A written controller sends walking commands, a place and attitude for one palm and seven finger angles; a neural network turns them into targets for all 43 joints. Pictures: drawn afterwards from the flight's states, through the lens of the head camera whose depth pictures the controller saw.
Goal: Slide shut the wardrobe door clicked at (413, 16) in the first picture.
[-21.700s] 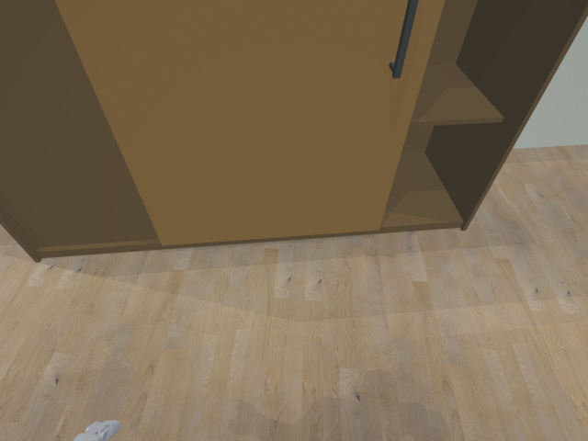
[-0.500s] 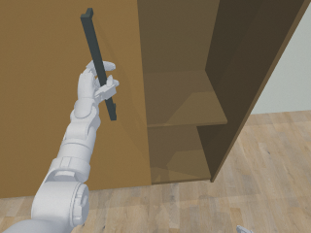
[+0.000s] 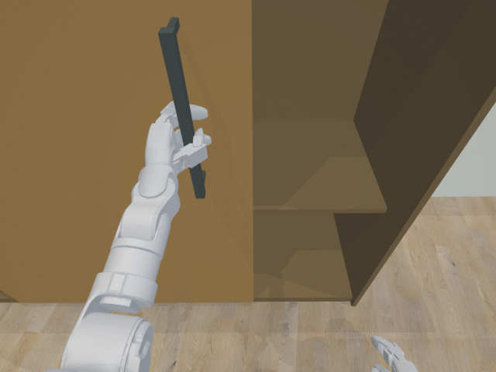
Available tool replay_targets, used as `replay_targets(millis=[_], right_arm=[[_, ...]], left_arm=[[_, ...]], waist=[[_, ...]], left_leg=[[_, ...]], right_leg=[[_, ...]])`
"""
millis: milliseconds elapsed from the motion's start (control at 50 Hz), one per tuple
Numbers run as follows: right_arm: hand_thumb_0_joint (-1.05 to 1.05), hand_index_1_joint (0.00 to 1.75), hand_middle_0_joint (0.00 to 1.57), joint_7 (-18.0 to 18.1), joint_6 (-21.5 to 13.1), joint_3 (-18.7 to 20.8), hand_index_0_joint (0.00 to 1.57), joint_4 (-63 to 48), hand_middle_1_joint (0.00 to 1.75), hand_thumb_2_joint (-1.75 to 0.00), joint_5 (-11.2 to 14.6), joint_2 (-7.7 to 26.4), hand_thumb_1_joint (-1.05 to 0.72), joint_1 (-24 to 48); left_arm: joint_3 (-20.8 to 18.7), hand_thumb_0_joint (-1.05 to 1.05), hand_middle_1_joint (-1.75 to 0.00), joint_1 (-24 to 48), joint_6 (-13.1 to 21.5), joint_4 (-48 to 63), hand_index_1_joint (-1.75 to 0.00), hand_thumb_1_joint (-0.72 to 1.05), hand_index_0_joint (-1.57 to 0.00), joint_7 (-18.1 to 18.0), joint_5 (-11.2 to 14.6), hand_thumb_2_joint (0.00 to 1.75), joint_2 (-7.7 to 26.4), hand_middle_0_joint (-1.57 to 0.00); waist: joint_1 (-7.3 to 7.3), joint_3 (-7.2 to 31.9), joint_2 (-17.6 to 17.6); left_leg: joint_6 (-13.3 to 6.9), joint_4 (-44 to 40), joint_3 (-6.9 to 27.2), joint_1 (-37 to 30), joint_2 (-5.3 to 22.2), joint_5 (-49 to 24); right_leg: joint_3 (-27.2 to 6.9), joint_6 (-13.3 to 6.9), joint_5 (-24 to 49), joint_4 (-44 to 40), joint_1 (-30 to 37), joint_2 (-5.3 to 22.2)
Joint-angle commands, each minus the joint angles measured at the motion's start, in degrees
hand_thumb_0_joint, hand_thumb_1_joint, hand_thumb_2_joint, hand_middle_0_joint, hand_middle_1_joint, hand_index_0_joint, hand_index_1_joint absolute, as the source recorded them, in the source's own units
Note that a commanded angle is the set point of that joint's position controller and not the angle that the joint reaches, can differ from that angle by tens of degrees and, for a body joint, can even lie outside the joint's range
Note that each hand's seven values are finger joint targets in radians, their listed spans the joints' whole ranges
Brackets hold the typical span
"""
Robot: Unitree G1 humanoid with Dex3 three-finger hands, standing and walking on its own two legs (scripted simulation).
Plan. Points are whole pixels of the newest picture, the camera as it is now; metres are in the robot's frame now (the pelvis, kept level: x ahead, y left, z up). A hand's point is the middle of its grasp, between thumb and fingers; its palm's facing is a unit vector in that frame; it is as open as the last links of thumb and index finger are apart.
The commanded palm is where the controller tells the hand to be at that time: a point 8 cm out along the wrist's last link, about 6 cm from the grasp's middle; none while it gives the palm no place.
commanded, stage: tug the door sideways, standing still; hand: left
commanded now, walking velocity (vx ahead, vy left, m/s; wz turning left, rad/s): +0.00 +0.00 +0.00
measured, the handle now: (189, 124) +0.47 +0.13 +0.17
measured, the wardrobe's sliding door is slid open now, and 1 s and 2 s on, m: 0.40 0.35 0.20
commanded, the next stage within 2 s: step sideways, sliding the door along in 0.48 s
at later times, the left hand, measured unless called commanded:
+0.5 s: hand (216, 149) +0.41 +0.08 +0.16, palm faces +0.09 -0.99 -0.05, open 5.6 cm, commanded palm +0.39 +0.08 +0.16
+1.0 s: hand (226, 150) +0.42 +0.07 +0.15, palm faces +0.02 -0.99 -0.17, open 5.8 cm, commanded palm +0.40 +0.10 +0.16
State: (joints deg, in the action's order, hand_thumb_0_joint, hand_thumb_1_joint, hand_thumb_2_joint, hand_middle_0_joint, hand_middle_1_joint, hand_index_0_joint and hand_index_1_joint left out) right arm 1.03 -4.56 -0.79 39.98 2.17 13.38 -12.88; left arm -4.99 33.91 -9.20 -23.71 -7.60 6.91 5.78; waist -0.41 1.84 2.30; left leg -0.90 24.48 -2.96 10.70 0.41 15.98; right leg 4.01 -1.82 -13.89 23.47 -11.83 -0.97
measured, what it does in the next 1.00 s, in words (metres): stands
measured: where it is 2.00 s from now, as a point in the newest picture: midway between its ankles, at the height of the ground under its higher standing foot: outside the picture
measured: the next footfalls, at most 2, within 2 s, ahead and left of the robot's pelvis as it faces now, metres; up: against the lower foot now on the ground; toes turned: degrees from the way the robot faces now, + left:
right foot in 1.28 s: +0.11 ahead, -0.24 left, +0.00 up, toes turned +3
left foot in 1.68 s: +0.04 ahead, +0.01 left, +0.00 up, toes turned +16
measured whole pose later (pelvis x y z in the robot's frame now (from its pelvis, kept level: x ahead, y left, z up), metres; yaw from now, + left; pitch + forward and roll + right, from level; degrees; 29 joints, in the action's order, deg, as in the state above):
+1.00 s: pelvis -0.01 -0.04 -0.01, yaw +2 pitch -1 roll +0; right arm 3.8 -0.3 -0.9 41.5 2.2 11.7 -11.0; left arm -0.6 40.6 3.6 -29.9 -4.3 3.2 11.0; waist 0.3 -7.2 2.1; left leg -0.4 42.8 -1.8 17.0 2.9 20.8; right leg 6.7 -5.5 -17.7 31.0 -12.4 -2.9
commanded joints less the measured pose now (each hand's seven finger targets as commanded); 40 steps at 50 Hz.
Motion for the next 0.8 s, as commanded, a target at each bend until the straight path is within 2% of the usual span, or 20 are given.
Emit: replay_targets(millis=[0,40,60,100,160,200,300,320,340,380,500,540,560,580,600,620,640,700,760,780], right_arm=[[0.00,0.30,0.20,0.49,-2.08,2.20,0.20,-5.75,0.30,-0.90,-0.32,5.53,-0.90,1.13],[0.00,0.30,0.20,0.39,-2.20,2.13,0.20,-5.69,0.30,-0.90,-0.43,5.42,-0.90,1.17],[0.00,0.30,0.20,0.34,-2.24,2.21,0.20,-5.58,0.30,-0.90,-0.43,5.36,-0.90,1.16],[0.00,0.30,0.20,0.23,-2.04,1.94,0.20,-5.20,0.30,-0.90,-0.45,5.25,-0.90,1.22],[0.00,0.30,0.20,0.06,-2.39,1.78,0.20,-4.95,0.30,-0.90,-0.35,5.06,-0.90,1.37],[0.00,0.30,0.20,-0.10,-2.67,1.87,0.20,-4.78,0.30,-0.90,-0.34,5.22,-0.90,1.48],[0.00,0.30,0.20,-0.79,-3.61,2.09,0.20,-3.72,0.30,-0.90,-0.54,5.09,-0.90,0.50],[0.00,0.30,0.20,-0.90,-3.80,2.16,0.20,-3.43,0.30,-0.90,-0.50,5.09,-0.90,0.30],[0.00,0.30,0.20,-1.07,-4.04,2.23,0.20,-3.31,0.30,-0.90,-0.64,5.15,-0.90,-0.01],[0.00,0.30,0.20,-1.19,-4.07,2.26,0.20,-2.76,0.30,-0.90,-0.73,5.34,-0.90,-0.31],[0.00,0.30,0.20,-1.73,-4.82,2.14,0.20,-2.06,0.30,-0.90,-0.70,5.12,-0.90,-0.54],[0.00,0.30,0.20,-1.88,-5.18,2.18,0.20,-1.69,0.30,-0.90,-0.66,5.02,-0.90,-0.81],[0.00,0.30,0.20,-1.62,-5.26,2.18,0.20,-1.49,0.30,-0.90,-0.59,5.42,-0.90,-0.80],[0.00,0.30,0.20,0.48,-3.62,2.36,0.20,-4.26,0.30,-0.90,-0.68,8.21,-0.90,-0.59],[0.00,0.30,0.20,1.44,-3.01,2.14,0.20,-4.12,0.30,-0.90,-1.06,6.73,-0.90,2.75],[0.00,0.30,0.20,2.07,-2.99,2.42,0.20,-4.27,0.30,-0.90,-0.83,5.99,-0.90,3.28],[0.00,0.30,0.20,2.34,-3.00,2.16,0.20,-5.43,0.30,-0.90,-0.92,5.53,-0.90,3.99],[0.00,0.30,0.20,3.20,-2.16,2.28,0.20,-6.34,0.30,-0.90,-1.00,5.84,-0.90,4.98],[0.00,0.30,0.20,3.69,-1.03,2.13,0.20,-6.93,0.30,-0.90,-1.05,5.58,-0.90,5.46],[0.00,0.30,0.20,3.81,-0.69,2.25,0.20,-6.93,0.30,-0.90,-0.95,5.87,-0.90,5.47]], left_arm=[[7.48,0.00,-1.40,31.17,4.16,13.22,-1.40,0.90,-0.45,1.36,-0.07,0.90,-2.20,-0.45],[8.86,0.00,-1.40,32.69,4.80,12.63,-1.40,0.90,-0.45,1.39,-0.06,0.90,-3.65,-0.45],[9.62,0.00,-1.40,33.84,5.25,13.27,-1.40,0.90,-0.45,1.34,-0.28,0.90,-4.13,-0.45],[11.24,0.00,-1.40,33.89,5.65,10.41,-1.40,0.90,-0.45,1.32,-0.18,0.90,-6.11,-0.45],[13.39,0.00,-1.40,36.08,6.46,8.77,-1.40,0.90,-0.45,1.36,0.06,0.90,-8.57,-0.45],[14.63,0.00,-1.40,38.12,7.44,9.26,-1.40,0.90,-0.45,1.16,-0.17,0.90,-9.24,-0.45],[17.55,0.00,-1.40,41.24,9.25,7.16,-1.40,0.90,-0.45,0.35,-0.31,0.90,-12.56,-0.45],[17.55,0.00,-1.40,41.74,9.53,6.43,-1.40,0.90,-0.45,0.04,-0.29,0.90,-12.66,-0.45],[17.56,0.00,-1.40,42.31,9.93,6.77,-1.40,0.90,-0.45,-0.05,-0.30,0.90,-12.77,-0.45],[17.31,0.00,-1.40,41.48,10.14,3.92,-1.40,0.90,-0.45,-0.35,-0.24,0.90,-13.02,-0.45],[18.06,0.00,-1.40,44.35,11.07,1.89,-1.40,0.90,-0.45,-1.49,0.14,0.90,-14.91,-0.45],[18.33,0.00,-1.40,44.97,11.33,-0.10,-1.40,0.90,-0.45,-1.96,0.05,0.90,-15.50,-0.45],[15.70,0.00,-1.40,48.84,11.67,1.45,-1.40,0.90,-0.45,-2.40,-0.04,0.90,-11.99,-0.45],[-4.93,0.00,-1.40,47.71,15.81,5.00,-1.40,0.90,-0.45,-2.14,-4.45,0.90,22.93,-0.45],[1.93,0.00,-1.40,49.27,17.69,7.12,-1.40,0.90,-0.45,-0.04,-4.66,0.90,15.86,-0.45],[3.76,0.00,-1.40,48.00,18.54,5.51,-1.40,0.90,-0.45,0.70,-4.35,0.90,12.36,-0.45],[7.14,0.00,-1.40,45.00,18.85,5.63,-1.40,0.90,-0.45,2.14,-4.01,0.90,7.73,-0.45],[6.10,0.00,-1.40,40.38,19.03,4.01,-1.40,0.90,-0.45,3.42,-3.88,0.90,8.97,-0.45],[6.36,0.00,-1.40,40.40,18.62,4.77,-1.40,0.90,-0.45,3.63,-3.61,0.90,8.44,-0.45],[5.61,0.00,-1.40,40.22,18.55,4.53,-1.40,0.90,-0.45,3.52,-3.61,0.90,9.83,-0.45]], waist=[[4.35,19.29,-2.80],[4.48,19.63,-3.19],[4.69,20.95,-2.05],[4.92,18.79,-2.28],[5.45,17.88,-2.91],[5.56,18.34,-1.28],[6.27,19.51,-1.91],[6.40,19.18,-2.63],[6.41,20.30,-1.54],[6.06,19.49,-3.71],[6.34,18.44,-2.65],[6.55,17.50,-4.18],[6.56,18.51,-2.61],[1.93,18.42,-3.94],[2.77,19.28,-6.69],[2.97,18.76,-6.99],[3.01,18.60,-5.52],[2.81,15.68,1.34],[2.78,13.13,3.68],[2.50,12.59,4.43]], left_leg=[[0.04,1.71,3.04,-11.40,1.02,-30.48],[0.12,1.81,3.52,-11.82,0.99,-30.51],[0.24,2.06,3.71,-12.84,1.05,-31.04],[0.31,2.03,4.23,-12.21,1.21,-29.58],[0.28,1.92,4.76,-11.70,1.09,-26.53],[0.57,1.87,5.52,-12.27,1.26,-26.01],[0.99,2.67,6.77,-13.57,1.54,-26.55],[1.03,2.80,6.96,-13.35,1.59,-26.35],[1.21,2.88,6.98,-13.96,1.54,-26.77],[1.24,2.77,7.04,-12.43,1.53,-25.77],[1.34,2.67,7.06,-11.06,1.25,-22.65],[1.28,2.53,7.20,-10.00,1.20,-20.91],[1.40,2.32,7.05,-10.26,1.01,-20.02],[-1.61,2.00,5.08,-4.90,3.73,-13.92],[-2.03,1.02,4.69,-3.97,3.84,-11.07],[-2.47,1.36,4.77,-4.68,4.61,-10.69],[-2.64,1.37,5.77,-5.73,5.78,-11.91],[-4.33,0.32,11.81,-8.37,10.77,-11.49],[-6.89,-0.67,17.83,-11.66,15.27,-11.42],[-7.51,-0.71,18.89,-12.04,16.00,-12.14]], right_leg=[[-2.35,0.54,28.45,0.74,3.04,0.35],[-2.32,0.43,27.99,0.99,2.68,0.39],[-2.27,0.43,27.66,1.25,2.15,0.42],[-2.07,0.36,25.58,1.08,0.77,0.37],[-1.85,0.31,23.33,1.04,-0.40,0.29],[-1.74,0.09,21.42,1.24,-1.33,0.31],[-1.32,0.13,19.86,2.00,-3.75,0.14],[-1.28,0.13,19.62,2.12,-4.15,0.08],[-1.35,0.15,19.68,2.31,-4.40,0.11],[-1.06,0.13,19.07,2.48,-4.26,0.01],[-1.09,0.11,17.08,2.65,-5.49,-0.05],[-1.03,0.14,16.11,2.69,-5.83,-0.09],[-1.37,0.15,15.60,2.41,-5.73,-0.01],[-5.68,1.08,12.41,1.70,-0.63,4.36],[-5.39,1.49,12.03,2.06,2.30,4.86],[-4.95,1.48,11.22,2.64,1.77,5.01],[-4.28,1.59,9.89,3.70,0.80,4.68],[-3.28,1.30,2.25,8.71,-5.89,2.87],[-3.53,0.78,-5.20,12.55,-10.82,1.44],[-3.73,0.50,-7.39,13.38,-11.79,1.46]])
